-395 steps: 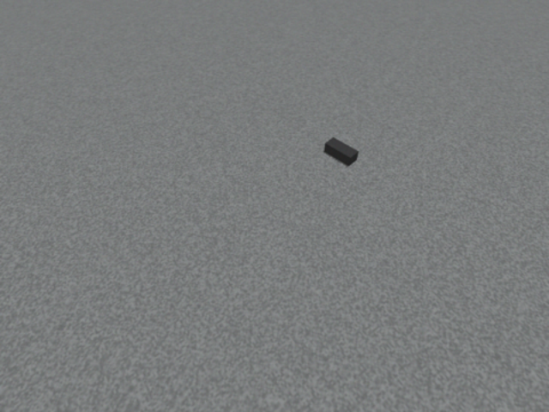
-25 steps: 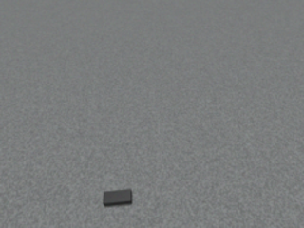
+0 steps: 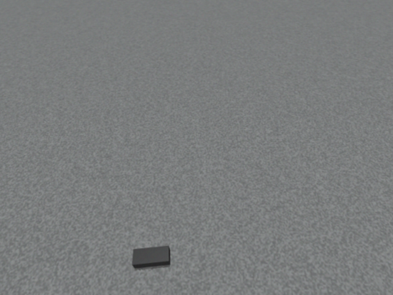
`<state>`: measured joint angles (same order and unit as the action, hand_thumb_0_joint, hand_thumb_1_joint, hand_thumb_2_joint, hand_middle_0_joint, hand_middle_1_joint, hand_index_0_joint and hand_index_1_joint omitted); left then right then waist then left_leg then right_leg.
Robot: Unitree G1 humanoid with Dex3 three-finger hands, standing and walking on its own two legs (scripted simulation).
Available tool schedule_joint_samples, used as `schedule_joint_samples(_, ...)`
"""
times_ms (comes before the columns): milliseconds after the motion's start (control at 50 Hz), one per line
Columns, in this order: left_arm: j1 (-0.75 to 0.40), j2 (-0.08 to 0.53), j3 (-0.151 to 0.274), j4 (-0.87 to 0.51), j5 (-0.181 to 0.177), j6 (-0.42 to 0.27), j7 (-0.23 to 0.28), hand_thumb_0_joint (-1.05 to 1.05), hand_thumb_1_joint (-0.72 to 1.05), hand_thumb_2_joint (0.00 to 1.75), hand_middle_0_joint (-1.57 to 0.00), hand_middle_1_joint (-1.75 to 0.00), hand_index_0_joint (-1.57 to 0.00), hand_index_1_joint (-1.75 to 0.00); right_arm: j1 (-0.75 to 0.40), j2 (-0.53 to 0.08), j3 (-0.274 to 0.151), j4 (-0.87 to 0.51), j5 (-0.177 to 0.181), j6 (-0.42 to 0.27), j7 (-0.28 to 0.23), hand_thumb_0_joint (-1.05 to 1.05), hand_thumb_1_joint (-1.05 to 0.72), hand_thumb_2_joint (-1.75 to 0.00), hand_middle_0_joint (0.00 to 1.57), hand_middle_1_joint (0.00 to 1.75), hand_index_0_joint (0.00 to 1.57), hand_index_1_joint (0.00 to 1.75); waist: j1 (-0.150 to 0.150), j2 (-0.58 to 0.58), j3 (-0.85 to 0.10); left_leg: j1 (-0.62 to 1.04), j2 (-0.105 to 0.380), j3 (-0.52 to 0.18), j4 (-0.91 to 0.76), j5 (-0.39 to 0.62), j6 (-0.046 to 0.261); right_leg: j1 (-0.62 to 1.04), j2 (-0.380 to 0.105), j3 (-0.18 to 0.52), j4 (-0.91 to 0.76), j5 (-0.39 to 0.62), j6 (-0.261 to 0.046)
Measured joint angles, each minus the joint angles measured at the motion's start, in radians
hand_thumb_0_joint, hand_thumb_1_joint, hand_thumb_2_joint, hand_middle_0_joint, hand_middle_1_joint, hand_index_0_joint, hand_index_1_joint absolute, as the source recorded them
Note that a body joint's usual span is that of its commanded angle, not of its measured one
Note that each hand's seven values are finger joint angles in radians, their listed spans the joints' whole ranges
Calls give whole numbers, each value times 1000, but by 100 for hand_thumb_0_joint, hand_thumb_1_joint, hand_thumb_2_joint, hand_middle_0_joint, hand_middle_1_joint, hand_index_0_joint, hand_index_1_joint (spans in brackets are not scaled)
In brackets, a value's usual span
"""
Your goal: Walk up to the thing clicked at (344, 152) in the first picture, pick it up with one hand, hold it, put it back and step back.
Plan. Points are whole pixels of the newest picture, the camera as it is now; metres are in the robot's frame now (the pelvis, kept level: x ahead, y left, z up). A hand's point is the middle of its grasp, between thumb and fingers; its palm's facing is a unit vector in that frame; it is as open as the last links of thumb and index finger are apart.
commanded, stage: stand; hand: left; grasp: from above
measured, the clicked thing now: (151, 257) +0.43 +0.25 -0.75
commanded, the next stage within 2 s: rise first in 0.76 s
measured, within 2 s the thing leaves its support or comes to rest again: neither
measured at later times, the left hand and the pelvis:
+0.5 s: hand out of the picture +0.07 +0.26 -0.16, palm faces -0.03 -0.94 -0.35, open 7.4 cm; pelvis +0.00 +0.00 +0.00, yaw +0 degrees
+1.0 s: hand out of the picture +0.12 +0.25 -0.16, palm faces +0.04 -0.94 -0.33, open 7.9 cm; pelvis -0.01 +0.01 -0.01, yaw +1 degrees
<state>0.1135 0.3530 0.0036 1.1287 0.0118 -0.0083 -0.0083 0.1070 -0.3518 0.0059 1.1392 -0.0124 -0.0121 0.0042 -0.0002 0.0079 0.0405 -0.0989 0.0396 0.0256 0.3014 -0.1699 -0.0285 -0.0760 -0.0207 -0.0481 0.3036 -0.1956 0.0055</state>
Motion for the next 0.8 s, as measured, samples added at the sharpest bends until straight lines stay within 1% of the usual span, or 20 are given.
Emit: schedule_joint_samples(800, 8, 0, -2, -4, 0, 0, 1, 0, 90, 90, -20, -30, -20, -30, 4, 2, -2, -4, 0, -1, 0, 0, -90, -90, 20, 30, 21, 30, 0, -4, 1, 6, -8, 5, -1, -3, 8, 7, -8, 5, -6, 1, 8)
